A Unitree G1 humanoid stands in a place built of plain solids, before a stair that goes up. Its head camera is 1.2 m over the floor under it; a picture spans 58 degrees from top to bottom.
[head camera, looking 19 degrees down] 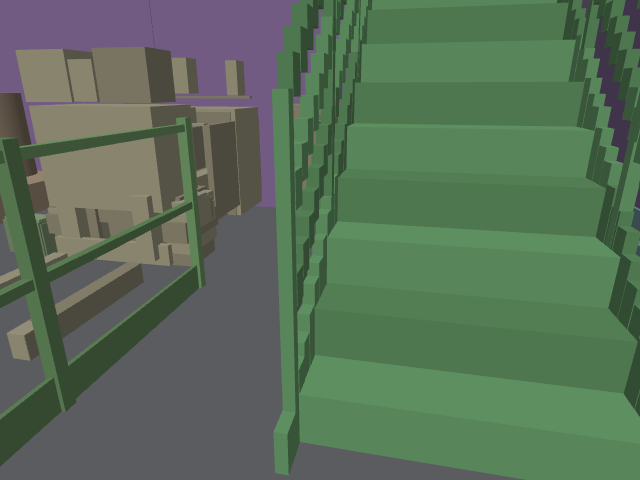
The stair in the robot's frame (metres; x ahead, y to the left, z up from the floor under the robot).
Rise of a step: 0.21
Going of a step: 0.24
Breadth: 1.20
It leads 12 degrees to the right of straight ahead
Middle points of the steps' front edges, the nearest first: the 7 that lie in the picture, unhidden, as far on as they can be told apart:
1.13 -0.47 0.21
1.36 -0.52 0.41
1.60 -0.57 0.62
1.83 -0.62 0.83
2.07 -0.67 1.04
2.31 -0.72 1.24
2.54 -0.77 1.45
